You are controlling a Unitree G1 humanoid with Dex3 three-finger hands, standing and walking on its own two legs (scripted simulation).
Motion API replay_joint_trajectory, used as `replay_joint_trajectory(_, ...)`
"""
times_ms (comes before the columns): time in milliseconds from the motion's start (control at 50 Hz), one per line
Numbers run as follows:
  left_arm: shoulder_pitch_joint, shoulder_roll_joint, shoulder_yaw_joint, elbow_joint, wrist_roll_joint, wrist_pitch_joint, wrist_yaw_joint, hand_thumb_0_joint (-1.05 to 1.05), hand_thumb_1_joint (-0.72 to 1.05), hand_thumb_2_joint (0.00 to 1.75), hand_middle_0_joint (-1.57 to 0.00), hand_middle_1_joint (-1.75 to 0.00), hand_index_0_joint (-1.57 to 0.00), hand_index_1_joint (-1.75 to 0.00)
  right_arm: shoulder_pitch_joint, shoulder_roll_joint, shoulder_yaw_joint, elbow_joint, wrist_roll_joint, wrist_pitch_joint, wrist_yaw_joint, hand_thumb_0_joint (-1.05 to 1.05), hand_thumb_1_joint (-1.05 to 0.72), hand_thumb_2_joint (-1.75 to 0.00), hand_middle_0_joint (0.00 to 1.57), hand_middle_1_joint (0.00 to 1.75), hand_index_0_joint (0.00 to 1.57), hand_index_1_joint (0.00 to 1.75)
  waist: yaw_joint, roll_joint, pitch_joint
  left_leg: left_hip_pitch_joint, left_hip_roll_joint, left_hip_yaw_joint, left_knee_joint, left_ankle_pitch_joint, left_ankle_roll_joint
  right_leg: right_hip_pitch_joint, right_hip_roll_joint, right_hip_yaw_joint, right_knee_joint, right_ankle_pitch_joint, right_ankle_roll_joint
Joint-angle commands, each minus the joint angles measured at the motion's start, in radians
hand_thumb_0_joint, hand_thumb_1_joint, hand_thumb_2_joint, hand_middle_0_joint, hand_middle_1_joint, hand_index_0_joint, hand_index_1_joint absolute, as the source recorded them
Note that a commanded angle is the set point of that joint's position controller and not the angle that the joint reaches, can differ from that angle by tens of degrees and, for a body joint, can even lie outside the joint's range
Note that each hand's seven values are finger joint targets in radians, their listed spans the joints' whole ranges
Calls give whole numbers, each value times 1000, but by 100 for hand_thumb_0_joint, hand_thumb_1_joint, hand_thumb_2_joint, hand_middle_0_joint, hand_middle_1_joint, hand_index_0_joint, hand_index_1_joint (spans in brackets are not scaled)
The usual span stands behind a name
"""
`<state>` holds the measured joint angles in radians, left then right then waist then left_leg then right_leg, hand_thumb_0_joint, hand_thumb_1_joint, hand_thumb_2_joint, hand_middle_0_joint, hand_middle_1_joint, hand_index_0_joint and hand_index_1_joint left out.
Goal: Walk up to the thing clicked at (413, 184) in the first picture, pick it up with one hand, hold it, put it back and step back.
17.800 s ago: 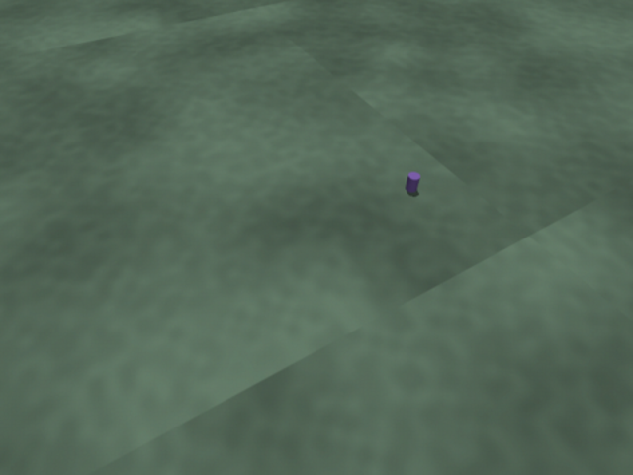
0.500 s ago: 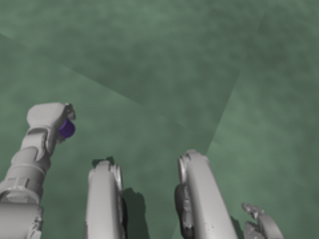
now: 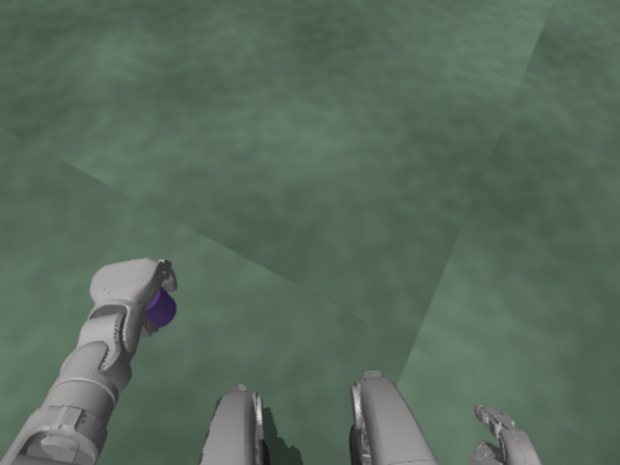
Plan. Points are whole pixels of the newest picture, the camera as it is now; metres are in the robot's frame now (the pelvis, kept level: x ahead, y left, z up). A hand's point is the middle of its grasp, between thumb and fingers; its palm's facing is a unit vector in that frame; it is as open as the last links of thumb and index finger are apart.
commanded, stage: lift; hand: left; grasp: from above
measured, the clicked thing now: (150, 303) +0.37 +0.23 -0.10
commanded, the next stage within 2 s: hold in 0.52 s
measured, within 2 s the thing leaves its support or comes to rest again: neither
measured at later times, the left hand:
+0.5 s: hand (123, 273) +0.36 +0.22 +0.03, palm faces -0.43 -0.08 -0.90, open 8.2 cm
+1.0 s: hand (103, 254) +0.36 +0.22 +0.07, palm faces -0.44 -0.06 -0.90, open 8.2 cm
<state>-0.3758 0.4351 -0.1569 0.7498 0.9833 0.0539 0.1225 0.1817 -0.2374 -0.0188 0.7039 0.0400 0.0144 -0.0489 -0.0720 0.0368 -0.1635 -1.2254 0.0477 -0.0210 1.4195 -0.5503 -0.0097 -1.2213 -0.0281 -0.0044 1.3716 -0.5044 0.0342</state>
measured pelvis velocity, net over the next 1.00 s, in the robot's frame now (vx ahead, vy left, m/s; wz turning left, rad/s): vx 0.05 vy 0.00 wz -0.02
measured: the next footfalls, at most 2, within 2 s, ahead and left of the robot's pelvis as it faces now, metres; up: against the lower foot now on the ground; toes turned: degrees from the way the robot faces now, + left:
none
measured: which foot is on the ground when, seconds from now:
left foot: down 0.00-1.00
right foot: down 0.00-1.00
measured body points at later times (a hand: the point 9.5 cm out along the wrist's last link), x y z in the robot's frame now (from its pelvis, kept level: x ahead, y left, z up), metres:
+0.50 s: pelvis +0.04 +0.00 +0.10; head +0.09 -0.01 +0.55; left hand +0.38 +0.22 +0.08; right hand +0.12 -0.27 -0.02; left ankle +0.06 +0.12 -0.59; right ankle +0.08 -0.14 -0.59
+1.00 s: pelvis +0.05 +0.00 +0.13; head +0.08 -0.01 +0.58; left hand +0.38 +0.22 +0.12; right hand +0.16 -0.27 +0.01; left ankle +0.06 +0.12 -0.59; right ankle +0.08 -0.14 -0.59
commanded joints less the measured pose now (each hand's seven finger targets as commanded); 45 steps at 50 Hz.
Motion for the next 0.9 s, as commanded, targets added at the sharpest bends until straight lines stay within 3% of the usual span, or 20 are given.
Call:
replay_joint_trajectory(0,-263,180,62,-139,-2,-14,31,0,47,70,-90,-67,-91,-67,47,-148,-59,-82,4,-37,-25,0,-92,-91,20,30,20,30,-5,30,-310,350,-43,-9,-344,69,20,311,50,-11,-319,55,-50)
replay_joint_trajectory(60,-239,151,49,-115,-2,-19,37,0,47,69,-90,-67,-91,-67,62,-149,-61,-81,1,-45,-25,0,-92,-91,20,30,20,30,-7,3,-304,414,-47,6,-387,131,22,393,50,-6,-384,109,-48)
replay_joint_trajectory(200,-300,167,65,-119,25,-24,81,0,46,75,-91,-67,-90,-68,93,-156,-66,-58,-9,-47,-19,0,-92,-91,20,30,20,30,1,38,-296,588,-48,11,-501,265,12,515,49,-11,-486,229,-46)
replay_joint_trajectory(280,-267,164,69,-89,25,-18,93,0,44,74,-89,-68,-88,-68,92,-153,-67,-61,-9,-41,-11,0,-91,-91,20,30,20,30,17,0,-264,634,-56,15,-564,287,16,604,45,-1,-560,256,-40)
replay_joint_trajectory(380,-233,143,57,-52,13,-12,81,0,42,75,-88,-66,-87,-67,91,-159,-72,-71,-7,-34,-5,0,-91,-91,20,30,20,30,17,-8,-206,707,-54,18,-642,312,11,656,44,-5,-632,273,-37)
replay_joint_trajectory(560,-256,139,42,-90,16,-32,55,0,41,76,-85,-73,-85,-72,85,-158,-76,-77,-4,-31,-3,0,-91,-91,20,30,20,30,13,-23,-213,821,-56,32,-721,407,11,758,45,-1,-708,363,-36)
replay_joint_trajectory(600,-248,145,52,-92,20,-36,55,0,39,78,-84,-73,-84,-73,81,-156,-77,-76,-3,-29,-1,0,-91,-91,20,30,20,30,28,10,-190,834,-57,35,-742,409,7,761,47,-2,-721,357,-39)
replay_joint_trajectory(640,-271,130,37,-93,22,-37,54,0,42,77,-86,-70,-86,-70,75,-160,-77,-80,-4,-28,0,0,-91,-90,20,30,20,30,14,-14,-180,852,-55,36,-757,404,9,768,48,-5,-740,352,-38)
replay_joint_trajectory(700,-268,158,54,-95,25,-37,45,0,42,76,-86,-70,-87,-69,65,-162,-80,-83,-2,-26,1,0,-91,-90,20,30,20,30,26,1,-170,862,-59,40,-778,400,8,786,48,-2,-758,349,-38)
replay_joint_trajectory(740,-274,141,32,-101,33,-39,30,0,43,75,-86,-71,-87,-70,56,-158,-77,-87,-1,-25,2,0,-91,-90,20,30,20,30,25,3,-167,881,-59,40,-793,409,8,798,49,-1,-768,355,-40)
replay_joint_trajectory(880,-258,143,36,-135,15,-44,-2,0,44,76,-85,-74,-86,-72,36,-159,-75,-108,5,-21,4,0,-91,-90,20,30,20,30,36,-15,-134,900,-60,45,-835,407,9,845,53,-1,-805,353,-37)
